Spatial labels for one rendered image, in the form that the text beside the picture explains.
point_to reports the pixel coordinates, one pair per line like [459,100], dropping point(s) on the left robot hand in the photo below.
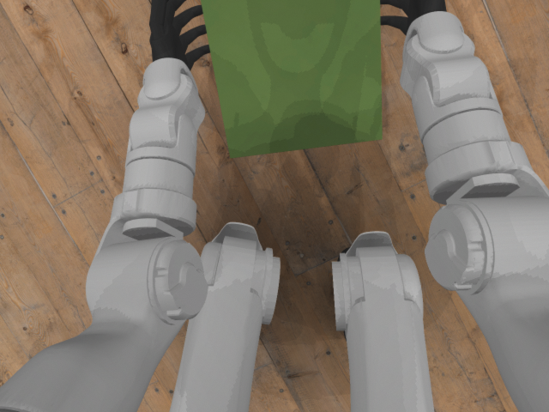
[165,30]

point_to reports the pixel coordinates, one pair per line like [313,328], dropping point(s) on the robot left thigh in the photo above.
[218,360]

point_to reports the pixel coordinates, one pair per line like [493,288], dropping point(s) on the right robot hand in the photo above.
[413,9]

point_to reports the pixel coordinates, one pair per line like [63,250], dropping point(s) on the robot right forearm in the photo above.
[460,123]

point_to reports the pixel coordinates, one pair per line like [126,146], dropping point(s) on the left robot shin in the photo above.
[211,251]

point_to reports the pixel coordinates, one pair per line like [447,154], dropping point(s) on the right robot upper arm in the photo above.
[494,252]

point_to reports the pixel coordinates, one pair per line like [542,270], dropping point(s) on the robot left forearm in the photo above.
[161,159]

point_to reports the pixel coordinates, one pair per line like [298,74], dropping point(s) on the left robot upper arm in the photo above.
[140,294]

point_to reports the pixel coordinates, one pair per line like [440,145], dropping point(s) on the carton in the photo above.
[296,74]

